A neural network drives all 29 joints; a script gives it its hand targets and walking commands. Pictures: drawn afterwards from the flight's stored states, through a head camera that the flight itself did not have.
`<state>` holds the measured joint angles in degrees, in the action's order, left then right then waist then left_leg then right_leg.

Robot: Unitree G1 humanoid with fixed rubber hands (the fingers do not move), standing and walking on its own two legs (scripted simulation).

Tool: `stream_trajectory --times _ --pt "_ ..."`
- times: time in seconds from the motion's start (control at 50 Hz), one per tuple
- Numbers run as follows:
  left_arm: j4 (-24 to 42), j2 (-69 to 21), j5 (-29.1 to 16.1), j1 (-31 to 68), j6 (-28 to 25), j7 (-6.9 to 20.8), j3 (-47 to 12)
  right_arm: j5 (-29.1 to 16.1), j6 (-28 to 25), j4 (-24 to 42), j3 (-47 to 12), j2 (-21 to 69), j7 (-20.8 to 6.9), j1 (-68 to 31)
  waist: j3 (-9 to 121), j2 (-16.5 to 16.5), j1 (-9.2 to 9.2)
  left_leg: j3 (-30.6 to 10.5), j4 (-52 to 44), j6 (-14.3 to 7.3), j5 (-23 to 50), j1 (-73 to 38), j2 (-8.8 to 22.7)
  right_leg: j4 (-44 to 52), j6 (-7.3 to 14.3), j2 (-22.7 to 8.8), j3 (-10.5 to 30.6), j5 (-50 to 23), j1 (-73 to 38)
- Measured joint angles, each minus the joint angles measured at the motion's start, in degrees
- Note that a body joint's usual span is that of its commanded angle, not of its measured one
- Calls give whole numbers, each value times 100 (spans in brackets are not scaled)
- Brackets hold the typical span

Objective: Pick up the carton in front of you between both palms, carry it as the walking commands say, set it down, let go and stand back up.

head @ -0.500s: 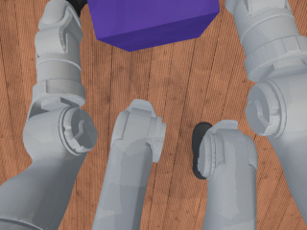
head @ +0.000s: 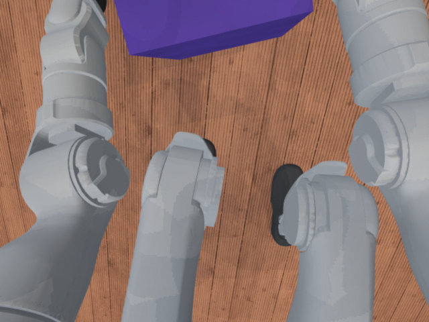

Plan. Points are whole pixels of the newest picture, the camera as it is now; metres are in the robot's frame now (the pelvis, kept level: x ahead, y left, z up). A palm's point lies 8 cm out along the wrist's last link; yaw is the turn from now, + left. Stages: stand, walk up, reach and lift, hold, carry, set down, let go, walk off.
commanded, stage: set down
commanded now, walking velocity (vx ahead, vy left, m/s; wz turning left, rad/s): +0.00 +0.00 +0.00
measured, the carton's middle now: out of the picture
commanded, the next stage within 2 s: let go in 1.28 s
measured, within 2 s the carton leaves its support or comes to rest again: neither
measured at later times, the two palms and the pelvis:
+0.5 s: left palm out of the picture +0.50 +0.32 -0.10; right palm out of the picture +0.61 -0.03 -0.09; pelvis -0.01 +0.01 +0.02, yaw +2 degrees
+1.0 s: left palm out of the picture +0.50 +0.33 +0.06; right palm out of the picture +0.62 -0.05 +0.05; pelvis +0.01 +0.01 +0.15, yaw +2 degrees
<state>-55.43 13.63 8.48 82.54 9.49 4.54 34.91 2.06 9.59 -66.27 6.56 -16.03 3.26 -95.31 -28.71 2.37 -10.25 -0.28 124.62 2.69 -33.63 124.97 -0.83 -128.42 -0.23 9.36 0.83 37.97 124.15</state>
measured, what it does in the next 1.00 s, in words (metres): rises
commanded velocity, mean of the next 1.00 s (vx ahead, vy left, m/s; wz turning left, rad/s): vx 0.00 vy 0.00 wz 0.00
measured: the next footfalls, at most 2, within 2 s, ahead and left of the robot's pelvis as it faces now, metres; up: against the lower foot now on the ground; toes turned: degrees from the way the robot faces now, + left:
none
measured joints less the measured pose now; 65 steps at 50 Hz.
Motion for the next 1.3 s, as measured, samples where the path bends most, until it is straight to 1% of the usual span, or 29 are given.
stream_trajectory --times 0.04,0.08,0.12,0.2,0.26,0.3,0.42,0.46,0.52,0.6,0.66,0.76,0.9,0.98,1.08,1.3 --pt "-352 140 -179 101 -162 -168 -191 -141 -27 -8 -253 -109 103 12 -93 -59 10 24 27 -25 -10 -18 8 -28 -16 -29 7 33 -38" --pt "-634 282 -447 152 -335 -376 -373 -355 -48 11 -484 -263 209 73 -125 -115 32 65 47 -77 -8 7 27 -49 -36 -71 18 64 -40" --pt "-842 434 -740 183 -477 -527 -562 -605 -75 57 -697 -449 260 145 -112 -164 55 115 63 -152 8 68 63 -65 -53 -125 20 89 -15" --pt "-1003 713 -1308 219 -631 -661 -981 -1076 -123 224 -1067 -790 264 236 -47 -206 77 211 92 -302 71 208 156 -93 -69 -224 9 92 70" --pt "-901 833 -1623 194 -618 -703 -1240 -1292 -98 384 -1230 -918 247 252 19 -199 77 267 95 -381 129 278 196 -105 -86 -265 21 64 121" --pt "-746 853 -1772 159 -559 -734 -1368 -1353 -53 492 -1265 -946 249 253 67 -192 71 291 73 -410 176 290 191 -94 -95 -295 34 41 120" --pt "-46 731 -1994 40 -193 -894 -1670 -1233 221 797 -1015 -899 334 308 352 -117 27 248 -208 -391 352 191 49 159 -68 -434 3 -25 -57" --pt "117 675 -1987 7 -29 -954 -1748 -1136 343 782 -846 -868 347 310 519 -78 3 202 -381 -369 401 108 -2 342 -48 -471 -27 -55 -166" --pt "165 578 -1862 -40 162 -1000 -1771 -956 461 544 -535 -825 288 290 861 -12 -27 134 -700 -338 467 -2 -63 683 -29 -508 -63 -117 -300" --pt "133 436 -1591 -159 248 -980 -1653 -693 468 198 -168 -772 148 319 1371 65 -34 67 -1143 -310 549 -92 -107 1154 -15 -524 -85 -216 -399" --pt "181 357 -1423 -283 262 -945 -1524 -538 444 111 1 -727 85 387 1677 86 -22 39 -1444 -302 598 -158 -117 1474 -16 -515 -79 -289 -459" --pt "402 319 -1322 -502 325 -883 -1351 -421 484 315 62 -674 75 569 2010 62 -3 23 -1906 -300 664 -309 -110 1955 -28 -483 -40 -398 -588" --pt "801 395 -1431 -855 522 -759 -1283 -440 714 932 -70 -599 130 962 2337 31 28 23 -2638 -293 774 -679 -113 2684 -30 -458 41 -549 -917" --pt "914 413 -1451 -1041 595 -677 -1264 -418 816 1154 -70 -530 128 1183 2522 47 47 12 -3134 -283 864 -994 -123 3175 -21 -457 80 -656 -1214" --pt "920 375 -1360 -1234 579 -582 -1201 -326 820 1193 42 -433 78 1388 2736 81 68 -22 -3791 -267 1007 -1460 -131 3838 -5 -461 108 -820 -1667" --pt "814 228 -1013 -1560 354 -386 -988 -73 618 1053 367 -234 -31 1738 2983 109 98 -92 -5275 -259 1439 -2570 -107 5366 5 -460 162 -1311 -2762"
